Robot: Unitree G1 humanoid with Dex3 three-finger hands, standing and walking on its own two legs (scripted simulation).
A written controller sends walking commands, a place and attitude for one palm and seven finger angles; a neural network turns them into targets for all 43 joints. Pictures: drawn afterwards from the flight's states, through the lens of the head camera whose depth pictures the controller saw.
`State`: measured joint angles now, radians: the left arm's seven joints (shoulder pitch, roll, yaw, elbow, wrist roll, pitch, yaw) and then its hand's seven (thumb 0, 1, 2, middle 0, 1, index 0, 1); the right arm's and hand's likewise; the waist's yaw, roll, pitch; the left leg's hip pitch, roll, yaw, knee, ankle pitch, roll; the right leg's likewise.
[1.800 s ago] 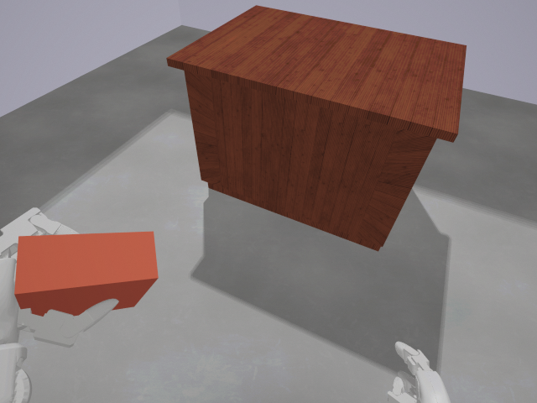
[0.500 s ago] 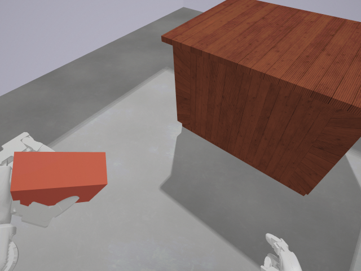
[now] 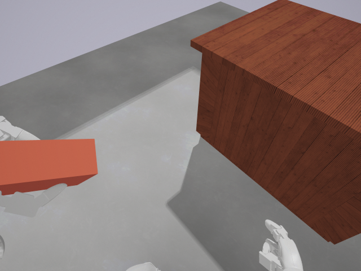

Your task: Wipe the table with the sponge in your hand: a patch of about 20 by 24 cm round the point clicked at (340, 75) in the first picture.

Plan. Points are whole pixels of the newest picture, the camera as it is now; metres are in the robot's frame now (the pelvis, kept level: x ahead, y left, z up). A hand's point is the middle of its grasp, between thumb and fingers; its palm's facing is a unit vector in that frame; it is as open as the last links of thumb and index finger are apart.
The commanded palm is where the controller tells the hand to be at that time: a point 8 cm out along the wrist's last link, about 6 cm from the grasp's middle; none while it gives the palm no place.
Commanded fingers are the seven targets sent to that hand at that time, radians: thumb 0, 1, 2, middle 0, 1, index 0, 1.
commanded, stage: walk to a spot facing it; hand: left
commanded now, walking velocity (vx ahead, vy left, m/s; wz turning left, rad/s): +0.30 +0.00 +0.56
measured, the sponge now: (58, 167) +0.24 +0.20 +0.18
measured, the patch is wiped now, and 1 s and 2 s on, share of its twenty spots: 0.00 0.00 0.00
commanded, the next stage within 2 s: none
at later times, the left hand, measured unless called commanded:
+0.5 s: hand (65, 154) +0.26 +0.20 +0.18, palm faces +0.62 -0.66 -0.42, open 9.6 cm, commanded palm +0.18 +0.23 +0.20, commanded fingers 0.00 0.10 1.30 -1.20 -1.60 -1.20 -1.60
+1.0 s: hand (36, 208) +0.17 +0.19 +0.20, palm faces +0.74 -0.42 -0.52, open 9.6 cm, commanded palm +0.11 +0.21 +0.20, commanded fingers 0.00 0.10 1.30 -1.20 -1.60 -1.20 -1.60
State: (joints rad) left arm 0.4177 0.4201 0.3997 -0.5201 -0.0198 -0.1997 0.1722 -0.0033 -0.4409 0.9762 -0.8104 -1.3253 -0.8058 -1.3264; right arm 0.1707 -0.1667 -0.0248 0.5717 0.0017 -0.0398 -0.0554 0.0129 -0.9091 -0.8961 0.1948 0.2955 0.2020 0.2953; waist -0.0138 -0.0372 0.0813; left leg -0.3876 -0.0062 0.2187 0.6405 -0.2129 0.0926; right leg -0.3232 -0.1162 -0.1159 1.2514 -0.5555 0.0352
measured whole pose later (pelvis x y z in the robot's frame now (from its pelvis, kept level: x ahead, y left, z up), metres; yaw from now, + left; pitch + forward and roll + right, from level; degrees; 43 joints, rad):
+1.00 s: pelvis +0.14 -0.12 +0.01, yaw +35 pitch +0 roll -2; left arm 0.56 0.42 0.40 -0.64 -0.06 -0.15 0.13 0.00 -0.44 0.98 -0.81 -1.33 -0.80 -1.33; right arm 0.21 -0.15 0.02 0.58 0.01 -0.09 -0.02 0.01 -0.90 -0.90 0.20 0.30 0.21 0.30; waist 0.04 0.07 0.08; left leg -0.44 0.03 -0.10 0.64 -0.22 -0.03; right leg -0.29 0.00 -0.11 0.58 -0.28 0.04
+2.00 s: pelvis +0.12 -0.12 +0.03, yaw +65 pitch +0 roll +2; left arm 0.51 0.39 0.36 -0.53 -0.03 -0.20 0.15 0.00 -0.45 0.99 -0.80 -1.34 -0.79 -1.34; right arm 0.22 -0.27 -0.05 0.61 -0.01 -0.06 -0.06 0.01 -0.91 -0.90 0.20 0.30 0.20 0.30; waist 0.01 -0.03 0.05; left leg -0.46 0.09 0.12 0.81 -0.33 -0.01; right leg -0.22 -0.13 -0.26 0.47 -0.25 -0.02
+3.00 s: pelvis +0.19 +0.03 +0.02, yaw +53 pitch +2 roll +1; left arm 0.50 0.41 0.41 -0.55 -0.05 -0.19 0.15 0.00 -0.45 1.00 -0.79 -1.35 -0.78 -1.35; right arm 0.16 -0.25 -0.03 0.55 0.01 0.01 -0.03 0.01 -0.91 -0.90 0.19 0.30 0.20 0.30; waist 0.02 -0.02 0.03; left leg -0.31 0.04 0.08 0.59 -0.34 -0.06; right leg -0.39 0.08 0.02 0.54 -0.19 -0.08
